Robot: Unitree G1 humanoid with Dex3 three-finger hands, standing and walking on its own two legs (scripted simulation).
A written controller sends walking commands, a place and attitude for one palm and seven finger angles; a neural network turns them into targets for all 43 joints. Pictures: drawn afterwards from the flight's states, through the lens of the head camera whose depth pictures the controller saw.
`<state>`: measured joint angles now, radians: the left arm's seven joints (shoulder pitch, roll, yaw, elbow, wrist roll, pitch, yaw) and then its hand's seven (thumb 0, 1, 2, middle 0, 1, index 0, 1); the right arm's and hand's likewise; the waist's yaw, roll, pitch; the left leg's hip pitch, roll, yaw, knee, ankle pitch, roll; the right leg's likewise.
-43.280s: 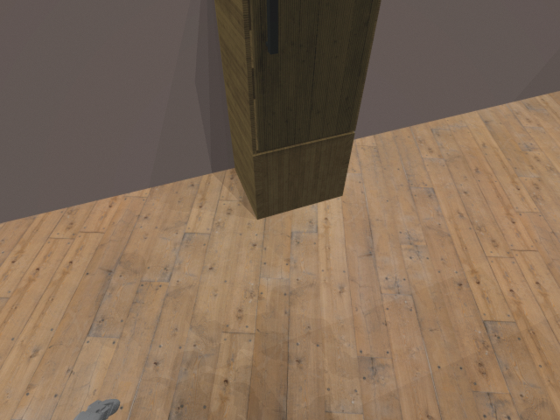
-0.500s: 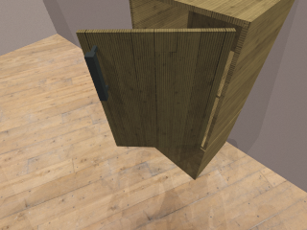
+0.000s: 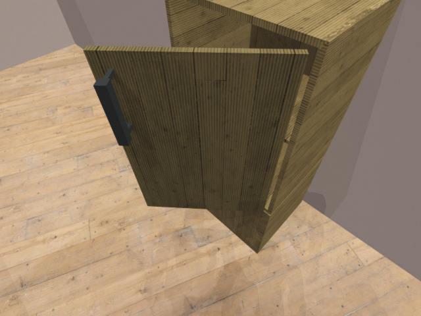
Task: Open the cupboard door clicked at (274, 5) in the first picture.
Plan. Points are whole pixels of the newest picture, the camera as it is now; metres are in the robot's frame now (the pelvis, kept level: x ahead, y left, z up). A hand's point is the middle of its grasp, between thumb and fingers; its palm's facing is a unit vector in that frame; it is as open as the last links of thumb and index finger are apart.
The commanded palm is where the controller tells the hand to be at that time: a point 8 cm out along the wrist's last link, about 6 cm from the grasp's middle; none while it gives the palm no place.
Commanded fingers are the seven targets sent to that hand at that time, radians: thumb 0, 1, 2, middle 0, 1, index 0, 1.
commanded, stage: come to a stop and stand still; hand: left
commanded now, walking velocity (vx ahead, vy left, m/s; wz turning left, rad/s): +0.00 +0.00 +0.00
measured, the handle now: (118, 109) +0.49 +0.23 +0.13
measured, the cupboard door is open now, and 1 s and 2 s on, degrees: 41 41 41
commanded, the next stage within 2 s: look again from close up in 0.36 s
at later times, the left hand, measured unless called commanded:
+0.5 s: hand out of the picture +0.00 +0.16 -0.17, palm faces +0.02 -0.98 -0.21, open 7.4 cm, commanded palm none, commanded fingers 0.00 0.90 0.90 -0.20 -0.30 -0.20 -0.30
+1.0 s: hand out of the picture -0.01 +0.16 -0.17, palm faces +0.03 -0.98 -0.21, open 7.4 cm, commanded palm none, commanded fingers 0.00 0.90 0.90 -0.20 -0.30 -0.20 -0.30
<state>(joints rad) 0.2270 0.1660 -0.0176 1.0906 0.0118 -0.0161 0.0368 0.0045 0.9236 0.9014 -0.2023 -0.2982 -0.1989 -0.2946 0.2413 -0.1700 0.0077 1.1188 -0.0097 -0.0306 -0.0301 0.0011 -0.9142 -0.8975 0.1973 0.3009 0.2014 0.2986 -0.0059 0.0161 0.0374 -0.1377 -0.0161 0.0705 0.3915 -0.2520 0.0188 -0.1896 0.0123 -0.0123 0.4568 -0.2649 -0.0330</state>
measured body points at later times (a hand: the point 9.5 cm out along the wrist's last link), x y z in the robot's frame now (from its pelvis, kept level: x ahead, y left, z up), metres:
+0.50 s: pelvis +0.00 -0.02 +0.00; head +0.01 -0.03 +0.45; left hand +0.00 +0.21 -0.15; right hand +0.01 -0.24 -0.16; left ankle -0.03 +0.11 -0.74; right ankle -0.01 -0.10 -0.74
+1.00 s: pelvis -0.01 -0.02 +0.00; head +0.00 -0.02 +0.45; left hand -0.01 +0.21 -0.15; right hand -0.01 -0.24 -0.16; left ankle -0.03 +0.11 -0.74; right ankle -0.01 -0.10 -0.74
